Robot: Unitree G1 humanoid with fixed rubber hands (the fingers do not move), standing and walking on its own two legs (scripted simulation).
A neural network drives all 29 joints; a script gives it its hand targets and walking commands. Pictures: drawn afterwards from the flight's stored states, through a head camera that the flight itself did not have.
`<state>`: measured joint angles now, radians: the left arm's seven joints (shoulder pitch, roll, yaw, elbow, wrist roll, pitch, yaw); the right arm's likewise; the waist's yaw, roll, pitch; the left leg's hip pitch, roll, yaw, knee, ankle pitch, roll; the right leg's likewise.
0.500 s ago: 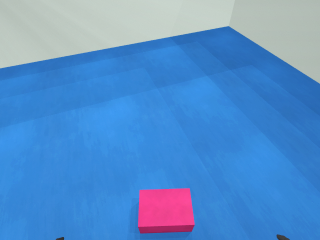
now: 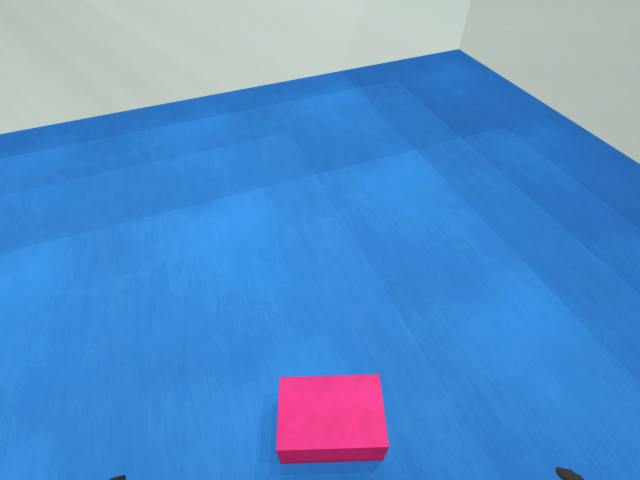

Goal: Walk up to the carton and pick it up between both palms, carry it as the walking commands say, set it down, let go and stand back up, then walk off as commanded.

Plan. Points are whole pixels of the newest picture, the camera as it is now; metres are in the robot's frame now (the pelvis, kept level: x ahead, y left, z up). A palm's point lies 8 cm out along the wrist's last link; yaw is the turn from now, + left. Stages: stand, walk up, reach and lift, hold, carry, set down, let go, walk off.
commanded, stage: walk off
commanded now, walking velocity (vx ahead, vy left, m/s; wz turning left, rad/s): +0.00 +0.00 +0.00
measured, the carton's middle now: (330, 418) +0.41 +0.00 -0.71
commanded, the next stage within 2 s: none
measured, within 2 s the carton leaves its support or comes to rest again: neither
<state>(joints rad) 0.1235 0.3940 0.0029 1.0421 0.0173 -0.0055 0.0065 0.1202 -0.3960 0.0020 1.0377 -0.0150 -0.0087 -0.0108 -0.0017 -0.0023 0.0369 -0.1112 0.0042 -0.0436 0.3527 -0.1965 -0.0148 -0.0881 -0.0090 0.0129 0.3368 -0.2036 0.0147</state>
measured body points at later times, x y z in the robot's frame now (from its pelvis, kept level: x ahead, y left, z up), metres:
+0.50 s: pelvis -0.01 +0.02 -0.02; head +0.01 +0.04 +0.42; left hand +0.01 +0.33 -0.16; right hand +0.10 -0.27 -0.14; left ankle -0.01 +0.12 -0.75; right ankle -0.01 -0.13 -0.75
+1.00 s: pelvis +0.00 -0.03 -0.01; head +0.04 -0.04 +0.44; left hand -0.02 +0.28 -0.11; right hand +0.20 -0.26 -0.15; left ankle -0.04 +0.10 -0.69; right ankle +0.04 -0.13 -0.75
